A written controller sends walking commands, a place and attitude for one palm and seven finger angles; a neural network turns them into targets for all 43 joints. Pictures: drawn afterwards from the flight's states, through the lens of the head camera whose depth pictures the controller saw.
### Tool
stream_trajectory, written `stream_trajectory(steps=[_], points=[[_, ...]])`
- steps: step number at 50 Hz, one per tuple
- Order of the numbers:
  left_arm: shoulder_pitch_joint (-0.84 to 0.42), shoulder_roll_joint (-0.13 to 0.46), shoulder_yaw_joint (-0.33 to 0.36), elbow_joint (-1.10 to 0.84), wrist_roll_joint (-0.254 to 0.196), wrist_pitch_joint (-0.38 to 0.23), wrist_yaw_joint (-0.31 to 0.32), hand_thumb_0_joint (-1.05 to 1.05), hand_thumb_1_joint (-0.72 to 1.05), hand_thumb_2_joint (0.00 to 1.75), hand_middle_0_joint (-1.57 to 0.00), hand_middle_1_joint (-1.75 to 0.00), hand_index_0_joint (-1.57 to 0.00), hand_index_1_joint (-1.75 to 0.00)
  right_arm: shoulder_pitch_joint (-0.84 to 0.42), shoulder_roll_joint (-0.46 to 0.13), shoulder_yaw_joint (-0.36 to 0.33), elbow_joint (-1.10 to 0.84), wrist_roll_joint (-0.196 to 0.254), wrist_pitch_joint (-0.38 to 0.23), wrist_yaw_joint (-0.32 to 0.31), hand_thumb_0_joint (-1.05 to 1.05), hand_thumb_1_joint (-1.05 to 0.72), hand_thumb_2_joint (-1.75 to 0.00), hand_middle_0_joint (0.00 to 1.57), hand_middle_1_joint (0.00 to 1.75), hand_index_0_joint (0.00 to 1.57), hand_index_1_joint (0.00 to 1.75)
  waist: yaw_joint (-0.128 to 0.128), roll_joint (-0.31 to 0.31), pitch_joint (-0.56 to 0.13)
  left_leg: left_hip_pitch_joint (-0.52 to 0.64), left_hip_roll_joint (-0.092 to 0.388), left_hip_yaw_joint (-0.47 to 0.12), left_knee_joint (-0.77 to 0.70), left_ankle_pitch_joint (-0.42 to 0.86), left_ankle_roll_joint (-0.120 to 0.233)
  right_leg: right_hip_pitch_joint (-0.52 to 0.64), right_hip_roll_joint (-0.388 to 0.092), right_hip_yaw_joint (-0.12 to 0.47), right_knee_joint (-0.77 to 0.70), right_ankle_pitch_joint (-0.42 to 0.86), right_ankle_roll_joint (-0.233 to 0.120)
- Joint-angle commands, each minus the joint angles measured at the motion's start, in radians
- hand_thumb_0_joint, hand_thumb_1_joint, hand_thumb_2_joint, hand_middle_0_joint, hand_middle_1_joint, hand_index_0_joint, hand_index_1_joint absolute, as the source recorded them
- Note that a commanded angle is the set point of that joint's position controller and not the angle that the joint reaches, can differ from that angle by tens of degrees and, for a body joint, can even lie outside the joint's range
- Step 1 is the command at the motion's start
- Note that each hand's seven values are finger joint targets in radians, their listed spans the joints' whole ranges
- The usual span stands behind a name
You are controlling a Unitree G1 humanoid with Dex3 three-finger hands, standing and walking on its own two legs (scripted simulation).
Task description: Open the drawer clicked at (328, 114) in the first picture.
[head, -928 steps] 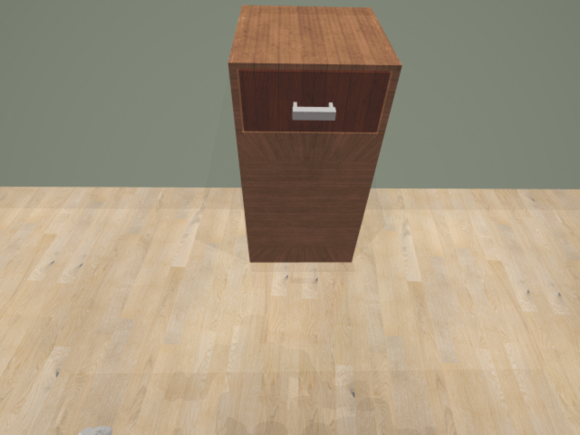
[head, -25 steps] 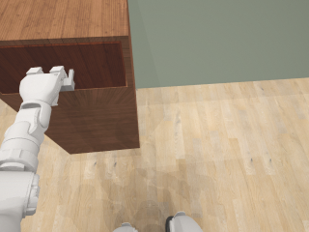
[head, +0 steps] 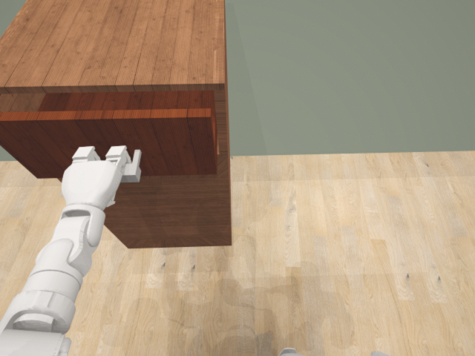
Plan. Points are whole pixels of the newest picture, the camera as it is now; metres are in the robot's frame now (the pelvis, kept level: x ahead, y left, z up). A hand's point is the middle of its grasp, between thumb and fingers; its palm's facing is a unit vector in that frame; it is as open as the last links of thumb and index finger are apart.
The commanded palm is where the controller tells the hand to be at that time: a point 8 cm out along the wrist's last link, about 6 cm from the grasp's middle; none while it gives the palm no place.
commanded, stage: pull the drawer open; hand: left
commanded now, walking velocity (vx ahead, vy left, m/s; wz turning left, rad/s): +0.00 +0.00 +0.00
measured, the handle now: (109, 164) +0.44 +0.26 +0.01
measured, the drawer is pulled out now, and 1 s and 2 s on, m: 0.06 0.18 0.29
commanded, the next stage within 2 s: none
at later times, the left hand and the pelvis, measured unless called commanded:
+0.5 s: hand (98, 231) +0.32 +0.25 -0.01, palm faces -0.02 -0.04 -1.00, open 5.9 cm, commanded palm +0.29 +0.26 +0.05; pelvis -0.01 -0.01 +0.00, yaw +0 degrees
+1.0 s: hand (93, 258) +0.27 +0.25 -0.01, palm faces -0.03 -0.04 -1.00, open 5.9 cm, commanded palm +0.23 +0.25 +0.05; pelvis -0.01 -0.02 +0.00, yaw +0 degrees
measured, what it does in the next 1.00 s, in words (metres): stands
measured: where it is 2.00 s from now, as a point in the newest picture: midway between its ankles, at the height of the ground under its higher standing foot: outside the picture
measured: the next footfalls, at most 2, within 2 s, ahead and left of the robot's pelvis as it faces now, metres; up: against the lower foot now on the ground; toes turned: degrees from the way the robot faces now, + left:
none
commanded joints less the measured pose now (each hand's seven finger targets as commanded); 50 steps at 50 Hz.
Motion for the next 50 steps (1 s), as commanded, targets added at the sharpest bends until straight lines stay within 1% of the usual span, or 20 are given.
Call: stream_trajectory(steps=[1,9,11,12,13,14,15,17,19,23,29,30,33,35,37,38,42,43,48,50], points=[[-0.174,0.197,0.086,-0.200,-0.015,0.019,0.027,0.00,0.90,0.90,-0.40,-1.35,-0.40,-1.35,0.063,-0.150,-0.050,-0.089,0.001,-0.019,-0.015,0.00,-0.90,-0.90,0.20,0.30,0.20,0.30,0.020,0.037,-0.366,0.242,0.034,-0.078,-0.051,0.828,-0.060,0.279,0.019,-0.001,0.005,0.443,-0.041],[-0.053,0.200,0.117,-0.281,-0.023,0.014,0.022,0.00,0.90,0.90,-0.40,-1.35,-0.40,-1.35,0.013,-0.142,-0.042,-0.121,0.001,-0.030,-0.024,0.00,-0.90,-0.90,0.20,0.30,0.20,0.30,0.035,-0.009,-0.326,0.194,0.020,-0.063,-0.070,0.738,-0.048,0.338,0.014,0.008,-0.003,0.459,-0.042],[-0.019,0.183,0.106,-0.329,-0.022,0.012,0.027,0.00,0.90,0.90,-0.40,-1.35,-0.40,-1.35,0.000,-0.137,-0.043,-0.131,-0.001,-0.037,-0.023,0.00,-0.90,-0.90,0.20,0.30,0.20,0.30,0.044,0.036,-0.339,0.217,0.019,-0.059,-0.071,0.756,-0.052,0.342,0.012,0.008,-0.003,0.465,-0.044],[-0.010,0.210,0.134,-0.353,-0.026,0.011,0.030,0.00,0.90,0.90,-0.40,-1.35,-0.40,-1.35,-0.007,-0.141,-0.042,-0.130,-0.003,-0.038,-0.024,0.00,-0.90,-0.90,0.20,0.30,0.20,0.30,0.049,0.044,-0.346,0.226,0.021,-0.063,-0.069,0.784,-0.054,0.349,0.011,0.012,0.000,0.479,-0.047],[0.030,0.217,0.148,-0.355,-0.024,0.014,0.034,0.00,0.90,0.90,-0.40,-1.35,-0.40,-1.35,-0.009,-0.137,-0.041,-0.130,-0.004,-0.038,-0.024,0.00,-0.90,-0.90,0.20,0.30,0.20,0.30,0.056,0.022,-0.356,0.219,0.020,-0.063,-0.070,0.780,-0.054,0.364,0.011,0.014,0.004,0.484,-0.044],[0.036,0.183,0.117,-0.362,-0.027,0.018,0.034,0.00,0.90,0.90,-0.40,-1.35,-0.40,-1.35,-0.016,-0.136,-0.040,-0.134,-0.002,-0.041,-0.025,0.00,-0.90,-0.90,0.20,0.30,0.20,0.30,0.045,0.027,-0.327,0.216,0.018,-0.057,-0.072,0.754,-0.053,0.351,0.011,0.011,-0.004,0.482,-0.043],[0.015,0.192,0.125,-0.387,-0.028,0.013,0.037,0.00,0.90,0.90,-0.40,-1.35,-0.40,-1.35,-0.017,-0.137,-0.042,-0.131,-0.002,-0.046,-0.027,0.00,-0.90,-0.90,0.20,0.30,0.20,0.30,0.040,0.017,-0.329,0.217,0.019,-0.058,-0.073,0.736,-0.052,0.350,0.011,0.010,-0.005,0.472,-0.042],[0.079,0.217,0.160,-0.384,-0.035,0.017,0.041,0.00,0.90,0.90,-0.40,-1.35,-0.40,-1.35,-0.030,-0.141,-0.039,-0.132,-0.003,-0.048,-0.029,0.00,-0.90,-0.90,0.20,0.30,0.20,0.30,0.056,0.001,-0.321,0.190,0.013,-0.054,-0.081,0.705,-0.049,0.374,0.011,0.015,-0.007,0.463,-0.045],[0.082,0.176,0.122,-0.412,-0.032,0.017,0.046,0.00,0.90,0.90,-0.40,-1.35,-0.40,-1.35,-0.037,-0.133,-0.041,-0.135,-0.002,-0.056,-0.031,0.00,-0.90,-0.90,0.20,0.30,0.20,0.30,0.047,0.022,-0.309,0.210,0.013,-0.056,-0.082,0.697,-0.052,0.352,0.011,0.010,-0.008,0.450,-0.044],[0.119,0.182,0.133,-0.445,-0.030,0.020,0.057,0.00,0.90,0.90,-0.40,-1.35,-0.40,-1.35,-0.051,-0.132,-0.040,-0.137,-0.004,-0.063,-0.034,0.00,-0.90,-0.90,0.20,0.30,0.20,0.30,0.054,0.030,-0.314,0.214,0.010,-0.055,-0.083,0.677,-0.053,0.353,0.011,0.012,-0.007,0.429,-0.044],[0.098,0.173,0.119,-0.421,-0.026,0.030,0.056,0.00,0.90,0.90,-0.40,-1.35,-0.40,-1.35,-0.065,-0.132,-0.037,-0.131,0.001,-0.074,-0.045,0.00,-0.90,-0.90,0.20,0.30,0.20,0.30,0.045,0.003,-0.269,0.190,0.002,-0.048,-0.094,0.555,-0.047,0.329,0.013,0.009,-0.019,0.354,-0.045],[0.105,0.191,0.134,-0.441,-0.024,0.027,0.058,0.00,0.90,0.90,-0.40,-1.35,-0.40,-1.35,-0.069,-0.132,-0.036,-0.134,0.000,-0.075,-0.047,0.00,-0.90,-0.90,0.20,0.30,0.20,0.30,0.053,0.006,-0.288,0.192,0.001,-0.047,-0.094,0.556,-0.047,0.343,0.013,0.014,-0.017,0.357,-0.046],[0.187,0.168,0.124,-0.449,-0.032,0.031,0.053,0.00,0.90,0.90,-0.40,-1.35,-0.40,-1.35,-0.082,-0.126,-0.033,-0.144,0.001,-0.079,-0.046,0.00,-0.90,-0.90,0.20,0.30,0.20,0.30,0.065,0.020,-0.283,0.195,0.000,-0.049,-0.097,0.575,-0.049,0.354,0.011,0.013,-0.016,0.364,-0.048],[0.180,0.150,0.109,-0.460,-0.038,0.031,0.048,0.00,0.90,0.90,-0.40,-1.35,-0.40,-1.35,-0.087,-0.126,-0.033,-0.147,0.003,-0.084,-0.048,0.00,-0.90,-0.90,0.20,0.30,0.20,0.30,0.055,-0.009,-0.261,0.190,0.002,-0.049,-0.101,0.545,-0.047,0.340,0.012,0.010,-0.023,0.345,-0.045],[0.195,0.180,0.139,-0.472,-0.039,0.026,0.048,0.00,0.90,0.90,-0.40,-1.35,-0.40,-1.35,-0.094,-0.130,-0.031,-0.152,-0.001,-0.087,-0.050,0.00,-0.90,-0.90,0.20,0.30,0.20,0.30,0.062,-0.015,-0.261,0.177,0.000,-0.046,-0.105,0.523,-0.043,0.361,0.011,0.017,-0.024,0.341,-0.046],[0.228,0.177,0.141,-0.484,-0.037,0.025,0.048,0.00,0.90,0.90,-0.40,-1.35,-0.40,-1.35,-0.097,-0.125,-0.030,-0.158,-0.001,-0.089,-0.050,0.00,-0.90,-0.90,0.20,0.30,0.20,0.30,0.071,-0.008,-0.273,0.179,-0.002,-0.045,-0.106,0.528,-0.043,0.369,0.010,0.018,-0.021,0.345,-0.046],[0.272,0.164,0.139,-0.516,-0.040,0.023,0.051,0.00,0.90,0.90,-0.40,-1.35,-0.40,-1.35,-0.111,-0.126,-0.028,-0.165,0.000,-0.098,-0.048,0.00,-0.90,-0.90,0.20,0.30,0.20,0.30,0.067,-0.004,-0.238,0.176,-0.001,-0.046,-0.105,0.522,-0.044,0.355,0.011,0.016,-0.021,0.336,-0.048],[0.300,0.137,0.120,-0.530,-0.042,0.023,0.051,0.00,0.90,0.90,-0.40,-1.35,-0.40,-1.35,-0.114,-0.120,-0.028,-0.173,-0.001,-0.102,-0.047,0.00,-0.90,-0.90,0.20,0.30,0.20,0.30,0.070,-0.001,-0.247,0.183,-0.002,-0.044,-0.105,0.516,-0.042,0.359,0.009,0.018,-0.024,0.339,-0.046],[0.372,0.176,0.170,-0.578,-0.042,0.023,0.058,0.00,0.90,0.90,-0.40,-1.35,-0.40,-1.35,-0.127,-0.121,-0.026,-0.172,-0.006,-0.107,-0.047,0.00,-0.90,-0.90,0.20,0.30,0.20,0.30,0.083,-0.006,-0.253,0.183,-0.003,-0.043,-0.101,0.534,-0.044,0.379,0.006,0.026,-0.018,0.375,-0.047],[0.415,0.147,0.148,-0.589,-0.037,0.027,0.062,0.00,0.90,0.90,-0.40,-1.35,-0.40,-1.35,-0.137,-0.115,-0.026,-0.173,-0.004,-0.109,-0.046,0.00,-0.90,-0.90,0.20,0.30,0.20,0.30,0.079,0.009,-0.232,0.189,-0.004,-0.040,-0.095,0.543,-0.046,0.360,0.008,0.026,-0.017,0.379,-0.047]])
